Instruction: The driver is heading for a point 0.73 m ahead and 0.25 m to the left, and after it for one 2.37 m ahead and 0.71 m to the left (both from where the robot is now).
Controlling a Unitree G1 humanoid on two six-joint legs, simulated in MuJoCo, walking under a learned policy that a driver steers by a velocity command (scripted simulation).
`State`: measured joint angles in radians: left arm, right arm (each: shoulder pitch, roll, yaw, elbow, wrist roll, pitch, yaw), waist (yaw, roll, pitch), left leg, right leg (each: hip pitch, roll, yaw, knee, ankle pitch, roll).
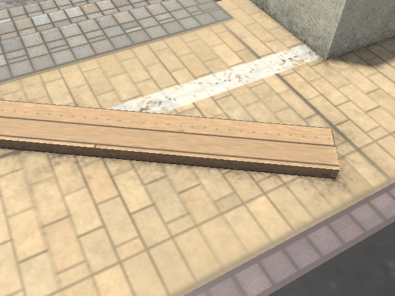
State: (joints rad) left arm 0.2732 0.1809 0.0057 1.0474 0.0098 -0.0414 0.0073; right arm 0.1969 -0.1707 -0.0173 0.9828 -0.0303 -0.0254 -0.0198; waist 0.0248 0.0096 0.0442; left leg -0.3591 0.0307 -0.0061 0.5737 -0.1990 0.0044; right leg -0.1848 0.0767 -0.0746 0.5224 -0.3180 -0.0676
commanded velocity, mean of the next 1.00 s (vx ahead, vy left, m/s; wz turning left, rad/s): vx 0.26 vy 0.00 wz -0.01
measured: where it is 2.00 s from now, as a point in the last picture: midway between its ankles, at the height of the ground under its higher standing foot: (187, 207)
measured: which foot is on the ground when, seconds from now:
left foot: down 0.00-0.44, up 0.46-0.64, down 0.66-1.00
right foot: down 0.00-0.66, up 0.68-1.00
